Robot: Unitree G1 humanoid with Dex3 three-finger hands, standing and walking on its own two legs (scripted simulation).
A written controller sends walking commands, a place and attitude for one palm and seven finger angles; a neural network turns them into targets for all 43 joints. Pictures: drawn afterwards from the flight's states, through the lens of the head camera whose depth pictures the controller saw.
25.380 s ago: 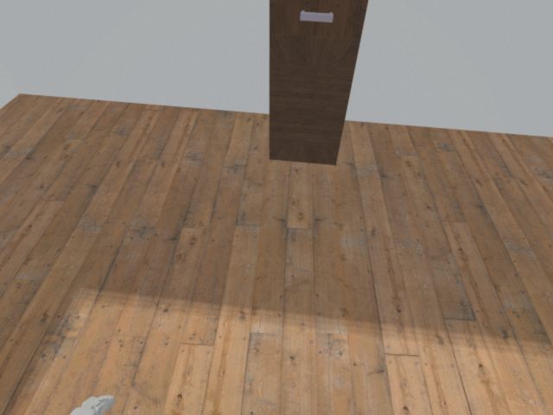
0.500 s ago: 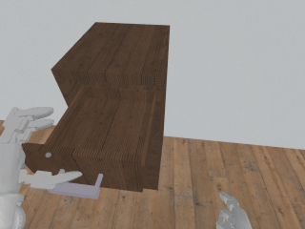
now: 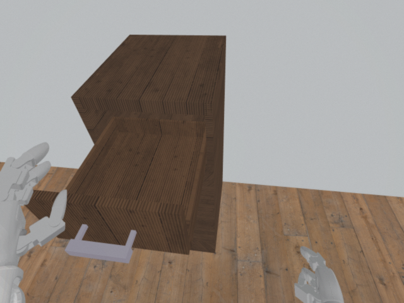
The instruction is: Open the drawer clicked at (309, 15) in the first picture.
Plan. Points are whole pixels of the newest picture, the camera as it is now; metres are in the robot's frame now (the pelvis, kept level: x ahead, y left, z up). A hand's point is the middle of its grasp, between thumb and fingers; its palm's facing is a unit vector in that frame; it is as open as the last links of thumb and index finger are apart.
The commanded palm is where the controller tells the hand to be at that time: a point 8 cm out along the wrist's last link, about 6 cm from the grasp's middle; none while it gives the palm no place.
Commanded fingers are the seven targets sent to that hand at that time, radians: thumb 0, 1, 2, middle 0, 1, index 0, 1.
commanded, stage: draw the hand back to the body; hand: left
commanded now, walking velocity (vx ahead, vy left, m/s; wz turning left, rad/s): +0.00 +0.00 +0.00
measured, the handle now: (103, 241) +0.22 +0.24 +0.00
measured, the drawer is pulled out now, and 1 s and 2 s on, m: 0.29 0.29 0.29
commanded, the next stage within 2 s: step back with the hand held close in 0.18 s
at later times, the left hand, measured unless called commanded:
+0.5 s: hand (60, 222) +0.17 +0.22 +0.17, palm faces +0.33 -0.81 -0.48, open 7.4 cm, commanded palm +0.11 +0.28 +0.19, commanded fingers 0.00 0.90 0.90 -0.20 -0.30 -0.20 -0.30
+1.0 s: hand out of the picture +0.10 +0.26 +0.18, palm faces +0.38 -0.77 -0.51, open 7.4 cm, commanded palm +0.04 +0.31 +0.19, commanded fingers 0.00 0.90 0.90 -0.20 -0.30 -0.20 -0.30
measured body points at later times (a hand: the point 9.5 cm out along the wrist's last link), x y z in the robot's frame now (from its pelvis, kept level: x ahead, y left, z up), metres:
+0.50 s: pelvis -0.02 +0.00 +0.00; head +0.00 -0.02 +0.45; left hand +0.15 +0.27 +0.20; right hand +0.16 -0.24 -0.09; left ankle -0.02 +0.11 -0.74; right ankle -0.03 -0.08 -0.74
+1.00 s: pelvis -0.09 +0.03 -0.02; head -0.06 +0.04 +0.43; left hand +0.08 +0.30 +0.20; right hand +0.10 -0.19 -0.08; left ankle -0.02 +0.11 -0.74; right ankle -0.09 -0.09 -0.74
